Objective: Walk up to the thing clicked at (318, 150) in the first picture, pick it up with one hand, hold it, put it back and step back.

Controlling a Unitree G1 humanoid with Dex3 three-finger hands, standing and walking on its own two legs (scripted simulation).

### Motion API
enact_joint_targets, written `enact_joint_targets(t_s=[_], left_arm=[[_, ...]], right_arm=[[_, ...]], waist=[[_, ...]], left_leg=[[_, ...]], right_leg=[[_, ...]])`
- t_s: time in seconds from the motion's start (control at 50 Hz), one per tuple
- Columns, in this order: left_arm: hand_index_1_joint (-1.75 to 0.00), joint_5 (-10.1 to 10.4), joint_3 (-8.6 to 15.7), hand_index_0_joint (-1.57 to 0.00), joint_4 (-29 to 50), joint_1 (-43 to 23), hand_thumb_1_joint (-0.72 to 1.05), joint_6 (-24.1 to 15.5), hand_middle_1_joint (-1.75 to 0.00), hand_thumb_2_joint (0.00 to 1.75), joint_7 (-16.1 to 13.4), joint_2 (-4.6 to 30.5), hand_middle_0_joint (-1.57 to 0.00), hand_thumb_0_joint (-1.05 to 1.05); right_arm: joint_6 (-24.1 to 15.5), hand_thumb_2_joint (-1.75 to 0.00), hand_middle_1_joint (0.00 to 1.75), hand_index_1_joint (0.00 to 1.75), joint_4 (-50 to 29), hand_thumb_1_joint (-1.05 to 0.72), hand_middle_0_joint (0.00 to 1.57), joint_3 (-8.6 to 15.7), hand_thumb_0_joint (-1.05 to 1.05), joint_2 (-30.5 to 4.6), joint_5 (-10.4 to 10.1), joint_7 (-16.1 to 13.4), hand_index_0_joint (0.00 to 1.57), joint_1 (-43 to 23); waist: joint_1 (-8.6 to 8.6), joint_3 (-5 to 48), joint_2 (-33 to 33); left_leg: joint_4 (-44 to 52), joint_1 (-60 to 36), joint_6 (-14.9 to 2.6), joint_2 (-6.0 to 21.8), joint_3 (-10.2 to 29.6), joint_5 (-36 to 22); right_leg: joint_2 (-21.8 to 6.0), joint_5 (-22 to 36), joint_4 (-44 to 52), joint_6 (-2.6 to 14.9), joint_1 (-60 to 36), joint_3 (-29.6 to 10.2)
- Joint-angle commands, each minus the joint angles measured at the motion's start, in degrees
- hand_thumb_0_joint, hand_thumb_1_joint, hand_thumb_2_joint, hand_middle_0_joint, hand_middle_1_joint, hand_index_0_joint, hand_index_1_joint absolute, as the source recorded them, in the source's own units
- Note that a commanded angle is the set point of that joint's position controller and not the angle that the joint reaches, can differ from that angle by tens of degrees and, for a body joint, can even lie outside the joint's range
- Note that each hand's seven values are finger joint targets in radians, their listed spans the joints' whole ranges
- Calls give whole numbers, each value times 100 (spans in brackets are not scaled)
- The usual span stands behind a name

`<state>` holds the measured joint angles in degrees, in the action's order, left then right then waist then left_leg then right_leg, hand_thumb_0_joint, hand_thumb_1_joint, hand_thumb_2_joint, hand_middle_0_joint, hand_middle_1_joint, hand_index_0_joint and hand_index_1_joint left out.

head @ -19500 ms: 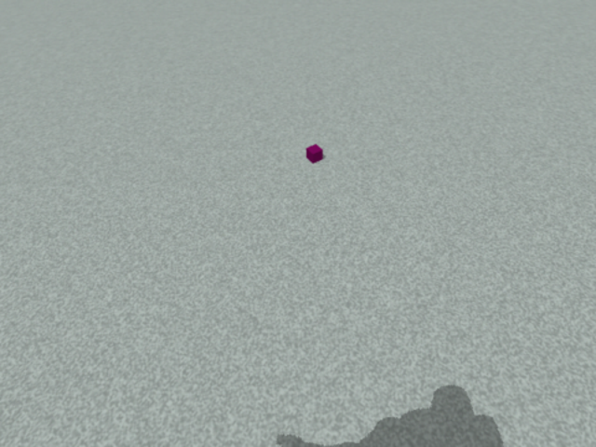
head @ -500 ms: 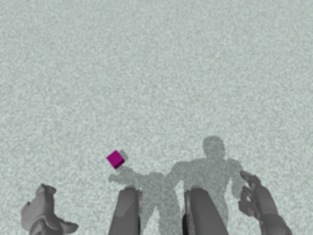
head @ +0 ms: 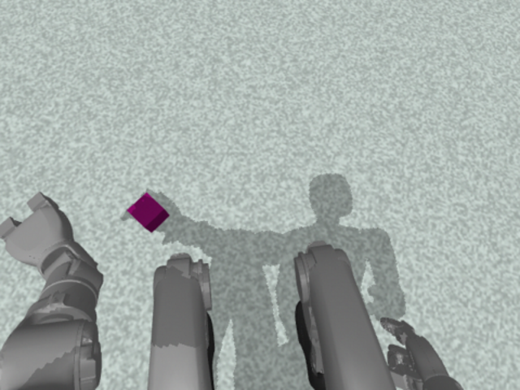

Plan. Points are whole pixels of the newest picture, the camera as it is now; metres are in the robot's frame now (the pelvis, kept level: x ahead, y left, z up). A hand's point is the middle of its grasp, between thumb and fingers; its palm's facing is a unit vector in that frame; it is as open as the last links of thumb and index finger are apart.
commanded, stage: rise first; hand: left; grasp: from above
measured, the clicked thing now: (149, 212) +0.47 +0.26 -0.38
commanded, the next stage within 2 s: none
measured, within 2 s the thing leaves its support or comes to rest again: neither
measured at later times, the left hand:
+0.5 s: hand (96, 226) +0.40 +0.31 -0.21, palm faces -0.26 -0.31 -0.92, open 13.5 cm
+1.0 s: hand (109, 217) +0.43 +0.30 -0.25, palm faces -0.28 -0.32 -0.91, open 13.8 cm
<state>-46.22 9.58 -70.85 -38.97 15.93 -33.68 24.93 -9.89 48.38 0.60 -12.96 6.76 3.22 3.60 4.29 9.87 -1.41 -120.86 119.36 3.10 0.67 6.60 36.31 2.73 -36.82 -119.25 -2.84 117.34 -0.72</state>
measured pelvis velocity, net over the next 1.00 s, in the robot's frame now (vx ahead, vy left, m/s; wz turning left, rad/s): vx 0.01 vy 0.01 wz -0.04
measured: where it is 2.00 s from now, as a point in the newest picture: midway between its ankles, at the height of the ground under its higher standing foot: (259, 367)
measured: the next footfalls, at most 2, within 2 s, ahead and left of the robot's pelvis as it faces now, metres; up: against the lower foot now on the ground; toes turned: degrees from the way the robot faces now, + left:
none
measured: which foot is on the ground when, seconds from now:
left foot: down 0.00-1.00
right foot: down 0.00-1.00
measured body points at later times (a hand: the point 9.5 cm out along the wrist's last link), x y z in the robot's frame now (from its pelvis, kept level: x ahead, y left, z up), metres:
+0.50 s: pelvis +0.00 +0.01 -0.05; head +0.22 +0.04 +0.34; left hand +0.42 +0.32 -0.16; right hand +0.06 -0.26 -0.18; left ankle +0.09 +0.14 -0.38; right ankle +0.10 -0.13 -0.38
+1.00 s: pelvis +0.01 +0.01 -0.08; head +0.24 +0.03 +0.30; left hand +0.44 +0.31 -0.20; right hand +0.04 -0.26 -0.21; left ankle +0.09 +0.14 -0.38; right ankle +0.10 -0.13 -0.38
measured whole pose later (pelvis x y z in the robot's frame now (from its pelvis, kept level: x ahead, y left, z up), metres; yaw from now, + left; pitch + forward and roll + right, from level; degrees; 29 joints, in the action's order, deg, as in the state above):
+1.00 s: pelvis +0.01 +0.01 -0.08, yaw -2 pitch +33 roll -5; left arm -49.0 17.4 -90.5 -55.8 12.3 -32.8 33.9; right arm -15.6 51.0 -2.2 -17.0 9.3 14.3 8.7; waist 11.3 3.0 -1.8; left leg -137.1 131.9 3.3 -0.3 9.0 38.8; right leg 3.8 -38.9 -133.9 -4.1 129.0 0.2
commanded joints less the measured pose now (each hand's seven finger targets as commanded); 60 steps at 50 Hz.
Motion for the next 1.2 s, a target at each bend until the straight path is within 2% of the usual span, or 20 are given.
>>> enact_joint_targets(t_s=[0.0,0.12,0.22,0.28,0.34,0.38,0.42,0.48,0.56,0.62,0.66,0.7,0.78,0.86,0.88,0.96,1.08,1.12,1.16,1.18], left_arm=[[-99,60,171,-20,160,-1819,-40,32,-102,90,-243,1495,-17,0],[-104,198,192,-14,-342,-2329,-50,-73,-106,97,-61,1699,-13,0],[-103,-105,277,-15,-520,-2502,-50,-139,-104,96,23,1925,-14,0],[-103,-276,322,-17,-566,-2511,-47,-123,-104,93,-64,1796,-16,0],[-104,-251,376,-16,-866,-2475,-50,-46,-105,94,-222,1597,-14,0],[-105,-170,485,-15,-818,-2705,-50,-35,-107,94,-291,1730,-13,0],[-105,-65,495,-15,-1038,-2810,-50,-19,-107,94,-320,1636,-13,0],[-105,-80,607,-14,-1123,-2981,-51,-62,-107,95,-288,1943,-13,0],[-104,-242,608,-15,-1139,-3247,-50,-204,-105,94,-244,2205,-14,0],[-104,-301,673,-15,-1082,-3325,-51,-294,-105,94,-240,2318,-14,0],[-105,-302,613,-14,-1352,-3203,-52,-294,-105,95,-254,2167,-14,0],[-105,-308,757,-15,-1333,-3226,-51,-308,-106,94,-276,2300,-13,0],[-106,-291,672,-12,-1447,-3207,-55,-304,-107,97,-179,2227,-12,0],[-105,-291,727,-13,-1374,-3208,-53,-359,-107,95,-156,2350,-12,0],[-105,-326,699,-12,-1410,-3237,-54,-369,-106,96,-149,2298,-12,0],[-105,-393,727,-14,-1202,-3323,-53,-407,-106,95,-150,2448,-13,0],[-105,-413,794,-11,-1285,-3165,-56,-483,-106,96,-177,2491,-11,0],[-107,-437,708,-8,-1280,-3125,-61,-488,-105,104,-179,2395,-11,0],[-106,-468,679,-11,-1245,-3351,-57,-465,-105,98,-206,2361,-12,0],[-104,-455,655,-13,-1292,-3293,-56,-469,-104,96,-230,2359,-13,0]], right_arm=[[-324,-90,30,30,-267,-89,20,310,0,-1081,-1,164,20,693],[-453,-90,30,30,-63,-90,20,230,0,-1194,-8,350,20,961],[-463,-90,30,30,-46,-90,20,187,0,-1368,-29,477,20,1102],[-461,-90,30,30,-26,-91,20,202,0,-1453,-40,565,20,1253],[-494,-90,30,30,26,-91,20,192,0,-1415,13,663,20,1374],[-539,-90,30,30,78,-91,20,235,0,-1444,38,710,20,1462],[-575,-90,30,30,103,-91,20,242,0,-1438,72,753,20,1512],[-591,-90,30,30,135,-91,20,224,0,-1507,89,812,20,1521],[-610,-90,30,30,176,-91,20,173,0,-1499,137,865,20,1527],[-626,-90,30,30,176,-91,20,119,0,-1504,152,910,20,1572],[-630,-90,30,30,206,-91,20,103,0,-1524,170,943,20,1596],[-634,-90,30,30,218,-91,20,120,0,-1572,175,963,20,1624],[-643,-90,30,30,233,-91,20,103,0,-1604,169,1021,20,1668],[-635,-90,30,30,222,-91,20,85,0,-1636,169,1068,20,1652],[-642,-90,30,30,241,-91,20,62,0,-1622,179,1087,20,1722],[-624,-90,30,30,214,-91,20,55,0,-1653,196,1128,20,1748],[-624,-90,30,30,244,-91,20,99,0,-1744,179,1159,20,1703],[-609,-91,30,30,226,-92,20,85,0,-1713,177,1169,20,1681],[-596,-91,30,30,223,-92,20,73,0,-1738,191,1174,20,1741],[-583,-91,30,30,248,-92,20,52,0,-1717,202,1184,20,1713]], waist=[[250,3361,-326],[349,3207,-820],[349,3208,-1194],[381,3350,-1343],[515,3294,-1142],[539,3271,-1067],[590,3174,-1071],[569,3200,-1049],[670,3197,-969],[706,3352,-1020],[776,3145,-926],[746,3183,-983],[774,2986,-1100],[738,3114,-1061],[822,3073,-1013],[837,3207,-1026],[741,3047,-1236],[732,3082,-1319],[865,3037,-1233],[832,3012,-1256]], left_leg=[[1077,-2298,-424,-16,-583,47],[944,-2318,-361,-18,-487,60],[779,-2366,-329,-31,-465,-222],[684,-2414,-292,-28,-461,-573],[495,-2205,-322,-24,-528,-777],[447,-2056,-349,-27,-544,-696],[379,-1969,-340,-11,-526,-641],[250,-1877,-360,-10,-518,-519],[28,-1585,-416,-49,-595,-338],[-101,-1546,-432,-52,-626,-523],[-121,-1389,-434,-47,-605,-433],[-128,-1428,-427,-58,-582,-449],[-149,-1455,-400,-49,-528,-469],[-268,-1258,-427,-57,-554,-538],[-308,-1284,-427,-58,-530,-623],[-422,-1316,-449,-45,-523,-802],[-291,-1271,-409,-62,-486,-438],[-271,-1340,-394,-67,-477,-491],[-337,-1345,-404,-57,-461,-577],[-369,-1239,-409,-53,-493,-626]], right_leg=[[-92,-99,1505,389,-1600,546],[-92,71,1059,447,-1195,636],[-88,371,696,495,-842,697],[-72,720,483,513,-789,748],[-59,970,454,473,-928,753],[-64,886,479,449,-874,749],[-70,823,426,449,-808,770],[-56,681,350,445,-814,773],[-19,498,308,429,-871,752],[-17,706,236,412,-1012,738],[7,632,235,413,-936,781],[-3,617,197,417,-906,811],[25,615,75,445,-715,872],[48,718,30,422,-883,857],[49,822,4,417,-925,866],[61,1041,-17,391,-1057,858],[84,618,-71,454,-756,949],[95,686,-99,466,-735,957],[86,812,-79,446,-745,949],[86,876,-64,436,-828,921]])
